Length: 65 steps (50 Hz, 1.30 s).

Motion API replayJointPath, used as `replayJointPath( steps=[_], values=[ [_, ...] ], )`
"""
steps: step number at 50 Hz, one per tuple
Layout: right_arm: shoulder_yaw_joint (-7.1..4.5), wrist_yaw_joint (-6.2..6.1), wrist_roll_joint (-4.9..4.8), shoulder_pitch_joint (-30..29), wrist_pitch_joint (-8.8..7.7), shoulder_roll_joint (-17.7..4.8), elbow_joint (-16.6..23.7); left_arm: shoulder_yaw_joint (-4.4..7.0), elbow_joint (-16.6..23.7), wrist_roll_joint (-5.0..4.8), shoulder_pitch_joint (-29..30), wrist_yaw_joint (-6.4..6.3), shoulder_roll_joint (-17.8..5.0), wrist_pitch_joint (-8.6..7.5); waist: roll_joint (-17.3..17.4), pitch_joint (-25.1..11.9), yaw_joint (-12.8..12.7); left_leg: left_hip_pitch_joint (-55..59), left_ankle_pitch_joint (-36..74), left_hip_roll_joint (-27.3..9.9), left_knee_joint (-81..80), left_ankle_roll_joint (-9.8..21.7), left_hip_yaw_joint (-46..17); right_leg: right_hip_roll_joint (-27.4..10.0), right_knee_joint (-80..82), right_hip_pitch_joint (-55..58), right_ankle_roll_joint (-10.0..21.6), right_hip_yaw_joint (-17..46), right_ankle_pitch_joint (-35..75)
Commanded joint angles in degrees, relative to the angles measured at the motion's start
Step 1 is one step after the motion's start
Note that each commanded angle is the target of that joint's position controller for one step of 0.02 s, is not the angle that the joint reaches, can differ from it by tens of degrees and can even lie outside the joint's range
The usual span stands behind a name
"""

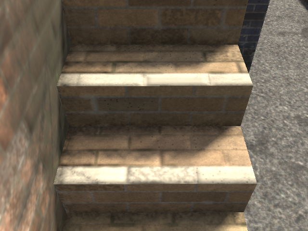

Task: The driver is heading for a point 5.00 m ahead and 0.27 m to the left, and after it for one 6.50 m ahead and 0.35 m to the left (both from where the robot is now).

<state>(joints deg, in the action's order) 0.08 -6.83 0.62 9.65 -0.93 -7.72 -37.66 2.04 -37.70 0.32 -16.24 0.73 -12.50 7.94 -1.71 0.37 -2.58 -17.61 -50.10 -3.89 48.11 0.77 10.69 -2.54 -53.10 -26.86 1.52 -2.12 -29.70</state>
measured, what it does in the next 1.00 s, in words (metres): goes down, backwards: left foot 0.20 m lower, then right foot 0.20 m lower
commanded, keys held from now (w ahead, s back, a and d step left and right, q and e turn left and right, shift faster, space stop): w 1.00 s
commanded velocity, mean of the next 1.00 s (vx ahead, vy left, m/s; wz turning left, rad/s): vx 0.49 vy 0.00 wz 0.00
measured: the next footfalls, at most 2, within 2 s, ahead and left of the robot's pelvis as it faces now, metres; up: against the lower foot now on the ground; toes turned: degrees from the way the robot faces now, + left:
left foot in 0.38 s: -0.22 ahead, +0.12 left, -0.20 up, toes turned +8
right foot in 0.74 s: -0.48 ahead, -0.05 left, -0.41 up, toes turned -3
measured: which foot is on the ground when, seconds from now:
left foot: down 0.00-0.00, up 0.02-0.36, down 0.38-0.70, up 0.72-1.00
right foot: down 0.00-0.34, up 0.36-0.72, down 0.74-1.00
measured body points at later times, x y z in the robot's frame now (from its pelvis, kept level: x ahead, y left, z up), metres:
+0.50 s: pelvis -0.28 +0.03 -0.21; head -0.29 +0.05 +0.24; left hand -0.05 +0.25 -0.27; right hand -0.18 -0.19 -0.32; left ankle -0.27 +0.11 -0.91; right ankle -0.26 -0.12 -0.63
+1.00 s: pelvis -0.67 +0.02 -0.46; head -0.63 -0.02 -0.02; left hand -0.39 +0.20 -0.50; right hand -0.61 -0.24 -0.61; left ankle -0.77 +0.09 -1.16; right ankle -0.54 -0.05 -1.12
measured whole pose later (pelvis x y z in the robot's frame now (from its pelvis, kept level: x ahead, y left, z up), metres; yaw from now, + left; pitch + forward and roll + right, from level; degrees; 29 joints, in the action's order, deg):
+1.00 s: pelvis -0.67 +0.02 -0.46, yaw -1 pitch +1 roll +0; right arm -3.5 -1.9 0.8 16.0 3.2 -13.8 -39.0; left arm -0.6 -32.4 3.5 2.5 -3.1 -11.0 -1.0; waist 5.1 3.6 6.1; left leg -12.9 -8.4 -1.2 45.3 1.3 8.9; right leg 4.8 -59.7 -42.8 2.7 -3.4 -49.4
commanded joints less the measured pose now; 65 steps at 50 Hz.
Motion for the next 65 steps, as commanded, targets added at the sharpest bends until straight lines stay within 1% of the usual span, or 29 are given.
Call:
replayJointPath(
  steps=[1, 2, 4, 9, 12, 16, 18, 20, 22, 24, 28, 32, 34, 37, 39, 40, 43, 44, 50, 52, 55, 57, 58, 59, 60, 61, 62, 63, 65],
  values=[
    [-2.09, 2.13, -1.79, -3.29, 3.34, -3.32, 5.79, -1.8, -0.51, 1.64, -6.12, 2.06, 4.44, -4.85, -7.22, -0.22, -0.5, -16.61, 11.09, 1.52, 18.81, 4.25, -4.27, 1.3, 14.5, 12.34, 7.16, 7.31, -5.49],
    [-1.29, 3.84, -1.7, -19.32, 3.79, -2.45, 14.84, -0.37, 2.98, 1.53, -6.23, 0.6, -1.82, -6.11, -18.11, 6.26, -6.89, -20.27, 13.01, 8.28, 35.49, -1.44, -8.05, -7.46, 25.94, -4.49, 9.8, 27.44, 0.29],
    [-1.47, 2.92, -2.63, -18.6, 3.69, -0.07, 17.01, -2.66, 10.8, 7.38, 5.85, -2.91, -1.51, -7.2, -3.57, -4.71, -1.81, -25.79, 24.42, 12.21, 59.59, -5.51, -24.59, -10.52, 18.7, -1.76, 8.37, 25.89, 14.72],
    [-4.8, 3.51, 1.38, 4.84, 6.53, -10.43, 10.8, -2.57, 17.69, 2.28, 23.57, -4.79, -5.45, -11.87, -2.51, -12.18, 11.64, -12.56, 46.56, 9.25, 72.01, -5.59, -17.43, -12.44, 8.87, -13.03, 8.35, 24.69, 12.93],
    [-3.13, 4.9, -0.63, -2.22, 5.94, -9.91, 9.2, -3.72, 15.03, 5.06, 14.32, -4.53, -1.93, -12.98, 3.84, -8.22, 5.39, -12.79, 42.3, 6.17, 36.24, -0.59, -14.29, -8.63, 0.86, -7.76, 2.52, 17.46, -3.43],
    [-2.64, 6.44, 0.3, 11.15, 4.74, -7.53, 0.08, 0.1, 11.06, 5.06, 7.12, -6.45, -4.04, -7.53, -4.21, -1.85, 5.9, 8.02, 36.11, -0.43, -19.95, 5.64, -5.04, -4.27, -7.22, -11.4, 3.67, 6.06, -2.65],
    [0.53, 7.4, 0.3, 6.08, 3.22, -0.18, -1.41, -0.49, 9.06, 4.6, 5.82, -4.95, 3.13, -2.82, 11.78, 0.26, 4.19, 9.22, 57.21, -2.73, -32.78, 8.66, -4.66, 8.42, -46.83, -19.57, 1.54, -5.5, -10.14],
    [2.51, 7.72, 3.76, -10.74, 0.23, -3.51, 8.02, -1.32, 12.93, 0.9, 10.82, -1.33, 9.29, -1.15, 10.89, 1.91, -4.97, -8.12, 58.29, -4.15, -8.25, 4.99, -12.09, 17.77, -87.66, -31.78, -5.17, 12.81, 0.84],
    [-1.75, 4.04, -1.05, -14.0, -1.45, -12.88, 11.49, -0.26, 11.46, 4.43, 4.8, -1.6, -0.34, -1.41, 6.82, 0.23, -9.46, -13.45, 23.55, -18.13, -20.84, 5.61, -27.53, 11.81, -86.83, -37.08, -7.04, 14.58, 19.27],
    [-2.78, 0.95, -1.65, -10.03, -1.95, -14.76, 11.98, 2.1, 12.49, 2.35, 10.38, -0.19, -9.8, -2.29, 6.13, 0.17, -5.59, -11.17, 13.89, -22.88, -27.19, 10.65, -38.87, 6.06, -67.31, -27.79, -6.38, 14.52, 19.12],
    [-3.8, 0.58, 0.45, -4.93, -0.39, -13.08, 11.63, 3.62, 4.94, 0.4, 9.27, 1.93, -11.96, -2.89, 0.42, -4.79, -0.84, 2.12, 16.16, -12.6, -12.31, 7.64, -28.87, 8.46, -36.04, -19.49, -4.85, 11.97, 20.99],
    [-2.03, 2.18, 2.74, -10.44, 1.44, -6.23, 14.39, 1.3, 0.29, -4.57, -10.93, 1.07, -9.6, -4.94, 19.12, -2.35, -5.44, -2.72, 33.65, 5.95, -0.7, -3.22, 2.8, 4.28, 21.66, 4.8, 3.95, -7.8, 3.09],
    [-2.79, 0.76, 0.59, 0.02, 3.94, -4.33, 11.76, 0.01, -5.63, -0.72, -16.63, 1.08, -4.11, -4.08, 17.34, -4.82, 2.1, -0.52, 25.92, 6.1, 9.69, -1.83, 1.03, 0.5, 43.03, 15.03, 6.31, -14.3, 26.77],
    [-4.89, -1.9, -1.95, 3.89, 6.61, -3.2, 11.27, -2.24, 5.36, 4.0, 8.78, 2.74, -1.56, -4.81, -3.57, -1.41, 11.63, -21.55, 20.41, 14.41, 69.04, -2.55, -9.39, -8.33, 37.83, 7.37, 10.33, 8.32, 38.12],
    [-2.42, 0.13, -2.47, -2.05, 5.97, 2.98, 14.55, -1.28, 12.28, 7.38, 19.65, 3.07, -12.65, -6.55, -12.12, -1.73, 13.69, -32.54, 31.75, 19.0, 90.53, -5.79, -17.97, -6.19, 15.67, -5.03, -2.8, 0.23, 44.06],
    [-2.74, 0.27, -0.99, -6.05, 5.62, -2.84, 15.43, 0.35, 12.93, 5.61, 16.71, 1.06, -16.38, -7.24, -16.44, 1.11, 9.31, -34.25, 39.0, 14.03, 78.84, -8.36, -18.99, -9.45, 22.87, -11.19, -1.21, 7.3, 22.07],
    [-7.26, 2.82, 0.7, -1.27, 5.43, -14.98, 7.51, -2.04, 12.2, 1.78, 15.76, -3.39, -5.29, -9.96, -5.72, -4.61, 5.64, -21.43, 45.1, 11.86, 58.97, -8.26, -8.29, -5.34, 20.09, -2.44, 8.76, 10.31, 16.54],
    [-7.54, 3.28, -0.06, 1.11, 5.46, -14.98, 9.77, -0.72, 12.19, 1.79, 19.86, -4.18, -8.54, -11.21, -9.94, -8.76, 10.17, -15.79, 45.69, 4.49, 45.14, -4.8, -11.6, -12.94, 15.94, -1.28, 12.1, 22.11, 16.85],
    [-2.1, 6.29, 0.55, 16.72, 2.65, -0.38, -4.57, -0.64, 3.87, 2.51, 14.32, -4.11, 0.75, -6.77, -4.32, -4.63, 9.11, 12.15, 58.98, -2.33, -26.07, 5.85, -0.69, 7.82, -23.68, -6.07, 0.24, 0.73, -4.01],
    [-1.15, 4.63, 2.39, -6.94, -0.12, -4.87, 0.2, -0.84, 8.35, 1.04, 12.57, -3.06, 6.78, -5.18, 11.58, 1.02, -3.73, -0.77, 74.8, -8.75, -41.72, 5.95, -12.76, 19.21, -82.36, -20.37, -1.03, 11.52, -10.59],
    [1.19, 4.62, 3.55, -3.21, -1.98, -6.58, -0.34, -2.88, 12.72, -1.02, 16.83, -1.68, 6.2, -5.07, 2.96, 6.54, -4.93, 6.51, 78.57, -4.07, -41.71, 4.06, -8.84, 22.09, -82.98, -41.49, -1.02, 8.36, -5.69],
    [3.11, 3.93, 2.41, 15.62, -3.44, -6.95, -3.61, -4.16, 20.89, 0.3, 30.4, -0.84, 2.77, -4.73, 3.55, 9.84, 2.93, 14.01, 121.68, -5.37, -37.48, -0.61, -4.93, 20.86, -53.09, -40.34, -1.58, -6.36, -13.13],
    [-1.03, 2.36, 2.1, 25.82, -4.87, -12.63, -8.25, -6.47, 27.5, 2.54, 34.0, 0.54, 5.28, -7.81, 23.69, 12.21, 5.31, 21.92, 139.52, -9.1, -38.47, 0.33, -6.66, 12.46, -24.71, -32.46, 1.29, -8.41, -14.88],
    [-1.32, 1.14, 1.15, 29.07, -4.26, -10.95, -8.08, -5.42, 23.37, 4.05, 37.32, 1.58, 2.44, -8.62, 14.74, 2.89, 8.55, 16.18, 131.4, -7.4, -36.55, 4.79, -10.31, 17.85, -4.09, -11.64, 2.59, -13.64, -9.3],
    [-2.44, -0.68, 0.37, 25.91, -3.41, -14.9, -7.52, -5.15, 19.71, 5.23, 27.44, 1.27, 5.31, -5.65, 27.26, -1.75, 6.58, 20.14, 139.81, -17.65, -30.43, 6.58, -16.09, 14.96, 0.05, -3.54, 4.81, -6.51, -11.62],
    [-3.35, -0.1, -1.9, 21.28, -2.29, -18.97, -4.0, -1.67, 14.18, 4.33, 5.79, -0.1, 1.61, -4.86, 23.28, -16.83, -3.8, 8.56, 136.22, -18.32, -17.04, 7.02, -10.43, 14.33, -10.98, 21.82, 9.48, -1.15, -10.01],
    [-2.59, 2.92, -4.94, 12.3, -1.84, -20.74, 1.83, 1.89, 6.98, 1.61, -12.62, -1.51, -6.14, -4.29, 0.68, -30.53, -13.59, -8.91, 81.0, -9.61, 0.55, 3.46, -6.59, 6.09, -10.35, 41.79, 11.55, 15.35, -2.43],
    [-2.16, 7.29, -1.74, -5.15, -2.81, -15.63, 1.46, 3.12, 1.97, -0.6, -25.8, -4.63, -5.85, -1.32, 0.04, -35.31, -21.64, -4.97, 1.41, 5.02, 21.75, 3.56, -9.5, 6.43, -5.54, 30.96, 8.14, 20.66, -7.47],
    [-0.58, 7.26, -1.4, -1.3, 1.58, -2.57, 6.96, 2.86, 9.74, 5.86, 13.38, -6.84, -9.24, -5.12, -8.03, -18.8, 2.3, 6.46, -1.48, 5.6, 45.09, 9.87, -35.57, 3.25, 1.4, -20.69, 4.08, 36.53, -8.55]
  ],
)
Velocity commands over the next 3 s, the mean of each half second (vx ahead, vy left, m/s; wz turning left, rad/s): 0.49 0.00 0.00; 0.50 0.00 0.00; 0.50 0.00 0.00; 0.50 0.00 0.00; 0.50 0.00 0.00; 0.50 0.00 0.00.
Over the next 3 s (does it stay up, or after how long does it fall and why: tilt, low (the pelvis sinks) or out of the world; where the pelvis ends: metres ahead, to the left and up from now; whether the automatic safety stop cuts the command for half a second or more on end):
stays up -1.34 -0.05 -0.92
